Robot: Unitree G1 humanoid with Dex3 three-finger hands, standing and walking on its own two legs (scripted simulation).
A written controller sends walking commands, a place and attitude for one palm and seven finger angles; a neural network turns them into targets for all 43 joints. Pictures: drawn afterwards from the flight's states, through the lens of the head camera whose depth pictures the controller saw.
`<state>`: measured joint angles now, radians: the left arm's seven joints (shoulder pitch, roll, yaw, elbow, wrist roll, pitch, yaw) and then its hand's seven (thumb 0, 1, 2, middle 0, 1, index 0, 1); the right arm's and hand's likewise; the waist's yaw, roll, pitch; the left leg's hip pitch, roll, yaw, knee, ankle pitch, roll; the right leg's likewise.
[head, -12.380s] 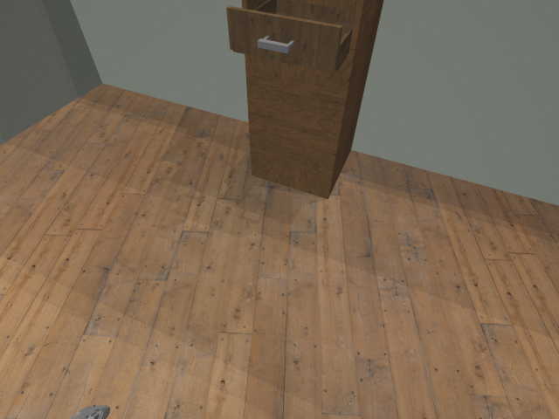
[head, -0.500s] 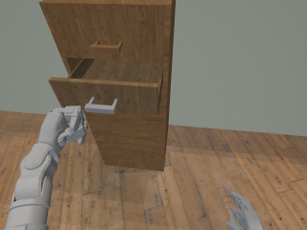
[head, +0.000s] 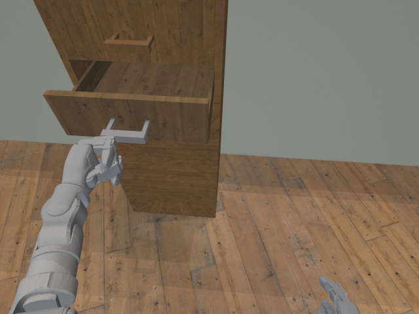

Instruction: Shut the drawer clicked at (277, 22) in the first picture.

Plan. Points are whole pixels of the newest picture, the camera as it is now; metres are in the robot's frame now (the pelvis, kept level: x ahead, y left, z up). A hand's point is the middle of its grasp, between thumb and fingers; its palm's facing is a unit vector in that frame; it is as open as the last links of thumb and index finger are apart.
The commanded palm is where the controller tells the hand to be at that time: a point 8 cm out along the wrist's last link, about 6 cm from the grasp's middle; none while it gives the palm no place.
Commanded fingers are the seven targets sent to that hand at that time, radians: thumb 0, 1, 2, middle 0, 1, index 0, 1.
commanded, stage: bring the fist close to the handle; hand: left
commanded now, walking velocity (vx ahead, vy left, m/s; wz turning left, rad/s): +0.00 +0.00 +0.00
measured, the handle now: (126, 130) +0.51 +0.23 +0.04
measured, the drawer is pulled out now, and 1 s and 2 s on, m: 0.15 0.15 0.07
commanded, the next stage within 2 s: push the drawer shut in 0.86 s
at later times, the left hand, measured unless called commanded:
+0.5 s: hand (132, 161) +0.41 +0.19 +0.04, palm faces -0.05 -1.00 -0.02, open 3.3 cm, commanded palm +0.38 +0.24 +0.05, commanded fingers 0.00 0.90 0.90 -1.40 -1.60 -1.40 -1.60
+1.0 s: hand (133, 162) +0.41 +0.19 +0.04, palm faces -0.04 -1.00 -0.02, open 3.3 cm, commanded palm +0.39 +0.24 +0.05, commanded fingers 0.00 0.90 0.90 -1.40 -1.60 -1.40 -1.60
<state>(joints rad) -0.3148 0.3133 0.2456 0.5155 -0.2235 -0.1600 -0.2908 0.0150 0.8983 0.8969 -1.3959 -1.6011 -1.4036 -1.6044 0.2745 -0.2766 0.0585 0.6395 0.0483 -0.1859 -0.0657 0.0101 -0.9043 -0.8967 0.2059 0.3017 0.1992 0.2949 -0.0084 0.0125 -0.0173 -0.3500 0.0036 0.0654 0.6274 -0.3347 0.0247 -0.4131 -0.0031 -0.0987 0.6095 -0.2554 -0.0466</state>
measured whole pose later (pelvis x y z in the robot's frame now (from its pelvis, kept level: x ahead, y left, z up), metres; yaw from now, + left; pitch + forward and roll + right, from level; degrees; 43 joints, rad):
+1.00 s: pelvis +0.00 +0.01 -0.02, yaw -1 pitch +12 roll -1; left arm -0.49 0.33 0.27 0.79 -0.20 -0.35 -0.29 0.02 0.90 0.90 -1.40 -1.60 -1.40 -1.60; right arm 0.32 -0.27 0.04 0.60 0.03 -0.05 -0.02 0.01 -0.91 -0.90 0.21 0.30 0.20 0.29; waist -0.05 0.01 -0.07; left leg -0.62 0.02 0.07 0.84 -0.42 0.03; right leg -0.68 0.00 -0.10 0.79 -0.32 -0.04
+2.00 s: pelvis -0.02 +0.01 -0.05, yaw -1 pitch +21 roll -3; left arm -1.05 0.59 0.38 1.29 -0.07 -0.36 -0.30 0.00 0.78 0.91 -1.40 -1.60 -1.40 -1.60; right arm 0.41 -0.29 0.07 0.64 -0.02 -0.04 -0.01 0.00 -0.91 -0.90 0.21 0.30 0.20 0.29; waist -0.19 0.02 -0.07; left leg -0.92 0.03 0.04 0.99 -0.44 0.05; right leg -0.94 0.00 -0.12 0.88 -0.31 -0.04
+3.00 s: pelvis -0.01 +0.02 -0.06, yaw -1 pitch +27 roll -5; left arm -1.34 0.76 0.34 1.43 0.01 -0.27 -0.25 -0.01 0.64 0.93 -1.39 -1.60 -1.40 -1.60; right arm 0.46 -0.29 0.10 0.66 -0.06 -0.01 0.01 0.00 -0.91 -0.90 0.21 0.30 0.20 0.29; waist -0.29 0.04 -0.07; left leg -1.07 0.04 -0.01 1.05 -0.46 0.05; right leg -1.05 0.01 -0.16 0.89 -0.31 -0.03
